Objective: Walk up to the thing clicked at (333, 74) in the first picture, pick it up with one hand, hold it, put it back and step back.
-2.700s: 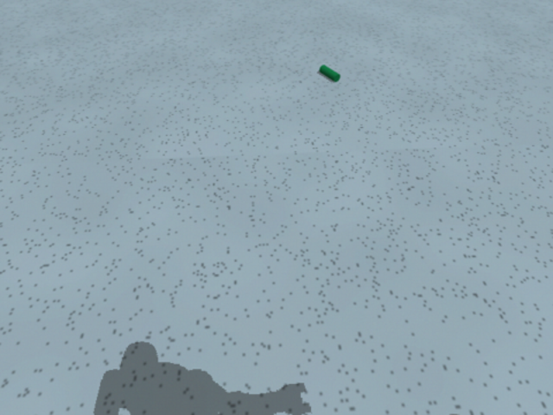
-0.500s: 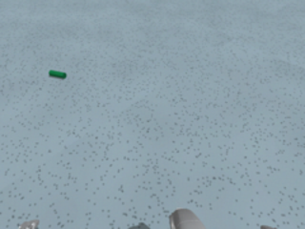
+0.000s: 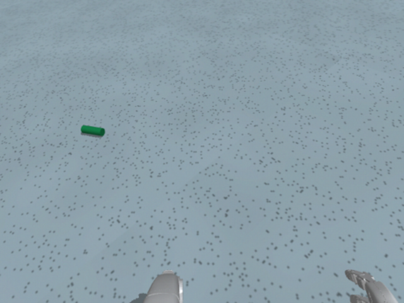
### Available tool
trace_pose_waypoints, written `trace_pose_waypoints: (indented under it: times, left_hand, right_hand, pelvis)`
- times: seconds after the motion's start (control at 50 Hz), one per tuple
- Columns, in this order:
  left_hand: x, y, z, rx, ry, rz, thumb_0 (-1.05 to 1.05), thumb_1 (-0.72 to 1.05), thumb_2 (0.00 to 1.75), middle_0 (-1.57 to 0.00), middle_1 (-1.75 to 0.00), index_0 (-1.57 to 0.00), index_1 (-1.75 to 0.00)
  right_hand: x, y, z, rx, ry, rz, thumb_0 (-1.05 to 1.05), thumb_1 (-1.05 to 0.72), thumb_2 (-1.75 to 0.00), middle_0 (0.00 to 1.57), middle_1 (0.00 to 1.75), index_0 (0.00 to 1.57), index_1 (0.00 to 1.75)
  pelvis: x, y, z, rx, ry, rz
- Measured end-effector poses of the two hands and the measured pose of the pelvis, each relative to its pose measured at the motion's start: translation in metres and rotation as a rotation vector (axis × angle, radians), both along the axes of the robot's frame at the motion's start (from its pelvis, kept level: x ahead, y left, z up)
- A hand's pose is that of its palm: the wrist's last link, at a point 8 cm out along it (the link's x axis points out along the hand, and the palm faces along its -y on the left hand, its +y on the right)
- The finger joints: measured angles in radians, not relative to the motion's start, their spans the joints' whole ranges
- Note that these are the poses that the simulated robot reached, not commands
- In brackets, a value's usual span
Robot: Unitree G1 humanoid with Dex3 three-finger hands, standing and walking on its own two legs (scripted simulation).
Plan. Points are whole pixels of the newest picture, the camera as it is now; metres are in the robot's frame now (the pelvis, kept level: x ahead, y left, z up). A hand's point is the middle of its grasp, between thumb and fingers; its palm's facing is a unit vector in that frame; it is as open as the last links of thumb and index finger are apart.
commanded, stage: walk up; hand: left
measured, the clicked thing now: (92, 130) +1.27 +0.88 -0.73
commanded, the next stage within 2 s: none
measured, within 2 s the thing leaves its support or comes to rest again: neither
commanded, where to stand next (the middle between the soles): +0.84 +0.77 m, yaw -15 degrees
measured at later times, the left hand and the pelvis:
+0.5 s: hand (51, 214) +0.34 +0.44 -0.11, palm faces -0.18 -0.85 -0.50, open 7.4 cm; pelvis +0.21 +0.16 +0.00, yaw -7 degrees
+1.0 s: hand (11, 187) +0.46 +0.65 -0.16, palm faces -0.16 -0.82 -0.55, open 7.4 cm; pelvis +0.38 +0.33 -0.03, yaw -8 degrees
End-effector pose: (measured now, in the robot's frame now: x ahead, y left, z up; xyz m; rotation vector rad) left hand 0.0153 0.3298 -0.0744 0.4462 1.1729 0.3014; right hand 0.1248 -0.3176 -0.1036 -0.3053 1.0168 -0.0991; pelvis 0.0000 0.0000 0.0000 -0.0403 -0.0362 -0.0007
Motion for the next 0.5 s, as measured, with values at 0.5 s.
trace_pose_waypoints:
  times: [0.5]
  left_hand:
    - [0.325,0.146,0.003,0.013,-0.051,-0.238,0.00,0.90,0.90,-0.21,-0.30,-0.20,-0.30]
  right_hand:
    - [0.056,0.156,-0.015,-0.005,0.187,-0.294,0.01,-0.90,-0.90,0.21,0.30,0.20,0.30]
  pelvis:
    - [0.210,0.163,0.000,0.065,0.009,-0.122]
